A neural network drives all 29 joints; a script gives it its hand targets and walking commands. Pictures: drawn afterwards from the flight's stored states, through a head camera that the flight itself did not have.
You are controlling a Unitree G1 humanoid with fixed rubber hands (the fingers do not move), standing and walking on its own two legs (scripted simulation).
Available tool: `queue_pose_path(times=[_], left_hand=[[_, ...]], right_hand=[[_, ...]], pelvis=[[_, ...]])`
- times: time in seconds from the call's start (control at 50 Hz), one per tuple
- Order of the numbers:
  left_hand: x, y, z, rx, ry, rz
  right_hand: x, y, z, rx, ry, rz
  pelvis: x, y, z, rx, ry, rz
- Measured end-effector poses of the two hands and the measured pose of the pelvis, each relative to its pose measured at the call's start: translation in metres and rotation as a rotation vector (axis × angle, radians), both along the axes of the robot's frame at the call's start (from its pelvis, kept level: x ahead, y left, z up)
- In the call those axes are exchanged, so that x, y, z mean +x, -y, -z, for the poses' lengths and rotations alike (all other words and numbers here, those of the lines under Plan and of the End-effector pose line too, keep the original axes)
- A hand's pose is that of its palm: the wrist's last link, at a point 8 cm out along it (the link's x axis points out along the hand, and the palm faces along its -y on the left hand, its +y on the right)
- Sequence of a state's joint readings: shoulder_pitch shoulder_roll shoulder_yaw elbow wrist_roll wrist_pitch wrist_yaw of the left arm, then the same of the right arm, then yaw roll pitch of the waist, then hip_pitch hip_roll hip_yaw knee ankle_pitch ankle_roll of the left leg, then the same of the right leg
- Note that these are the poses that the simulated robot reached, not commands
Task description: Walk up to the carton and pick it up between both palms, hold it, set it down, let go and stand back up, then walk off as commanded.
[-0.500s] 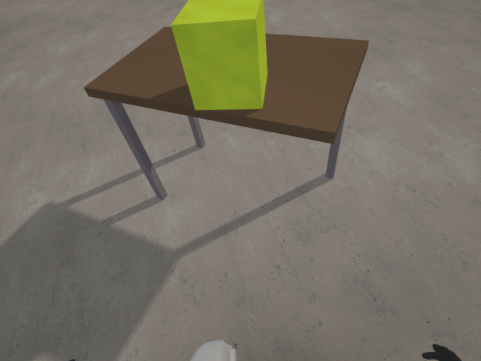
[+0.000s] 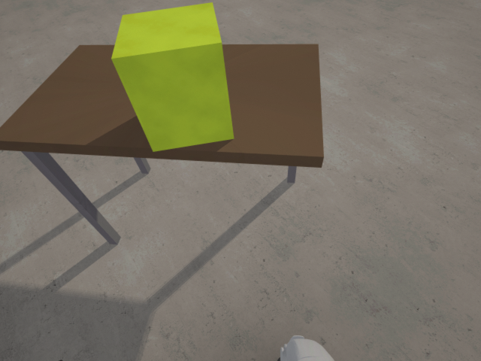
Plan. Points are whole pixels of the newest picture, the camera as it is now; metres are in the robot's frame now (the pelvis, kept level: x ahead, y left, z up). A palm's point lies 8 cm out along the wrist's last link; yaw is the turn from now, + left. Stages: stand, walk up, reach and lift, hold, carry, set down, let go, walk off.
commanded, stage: walk up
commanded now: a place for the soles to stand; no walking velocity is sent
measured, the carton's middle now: (181, 80) +0.72 +0.11 +0.08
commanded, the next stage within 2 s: none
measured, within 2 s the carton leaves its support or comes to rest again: neither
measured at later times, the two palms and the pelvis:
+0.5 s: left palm out of the picture +0.12 +0.51 -0.08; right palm (363, 322) +0.20 -0.21 -0.12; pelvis +0.08 +0.14 -0.04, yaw -3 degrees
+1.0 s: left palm out of the picture +0.30 +0.54 -0.05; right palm (312, 347) +0.16 -0.11 -0.13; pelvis +0.16 +0.22 -0.01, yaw -10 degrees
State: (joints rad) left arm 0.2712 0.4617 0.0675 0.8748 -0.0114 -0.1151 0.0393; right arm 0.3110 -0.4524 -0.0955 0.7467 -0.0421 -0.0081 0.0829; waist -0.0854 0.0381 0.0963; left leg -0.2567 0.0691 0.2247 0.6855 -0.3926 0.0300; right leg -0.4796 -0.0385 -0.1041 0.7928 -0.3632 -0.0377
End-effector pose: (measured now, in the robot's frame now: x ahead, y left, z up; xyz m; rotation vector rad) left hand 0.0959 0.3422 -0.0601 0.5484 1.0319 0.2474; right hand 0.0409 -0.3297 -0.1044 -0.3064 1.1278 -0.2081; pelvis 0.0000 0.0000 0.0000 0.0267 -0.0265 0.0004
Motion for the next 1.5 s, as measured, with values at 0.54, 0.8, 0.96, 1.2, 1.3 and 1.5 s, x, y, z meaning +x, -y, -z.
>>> queue_pose_path(times=[0.54, 0.8, 0.96, 1.2, 1.3, 1.5], left_hand=[[0.039, -0.184, 0.027, 0.125, -0.051, -0.086], [0.160, -0.180, 0.008, 0.014, -0.065, 0.131], [0.207, -0.195, -0.006, 0.046, 0.050, 0.112], [0.223, -0.229, 0.040, -0.053, -0.042, 0.076], [0.234, -0.216, 0.056, -0.094, -0.090, 0.098], [0.263, -0.197, 0.048, -0.131, -0.086, 0.130]], right_hand=[[0.145, -0.137, 0.018, -0.052, 0.129, -0.024], [0.059, -0.191, 0.010, -0.011, -0.055, 0.205], [0.098, -0.215, 0.026, 0.021, -0.101, 0.179], [0.180, -0.253, 0.024, -0.047, 0.056, 0.133], [0.173, -0.249, 0.017, -0.073, 0.044, 0.183], [0.168, -0.238, 0.009, -0.078, 0.008, 0.245]], pelvis=[[0.088, -0.155, 0.039, 0.002, 0.036, 0.084], [0.133, -0.198, 0.004, 0.002, 0.006, 0.180], [0.157, -0.210, 0.007, -0.027, 0.016, 0.178], [0.188, -0.254, 0.024, 0.032, 0.032, 0.210], [0.194, -0.251, 0.023, 0.007, 0.021, 0.232], [0.203, -0.250, 0.011, -0.004, 0.015, 0.247]])
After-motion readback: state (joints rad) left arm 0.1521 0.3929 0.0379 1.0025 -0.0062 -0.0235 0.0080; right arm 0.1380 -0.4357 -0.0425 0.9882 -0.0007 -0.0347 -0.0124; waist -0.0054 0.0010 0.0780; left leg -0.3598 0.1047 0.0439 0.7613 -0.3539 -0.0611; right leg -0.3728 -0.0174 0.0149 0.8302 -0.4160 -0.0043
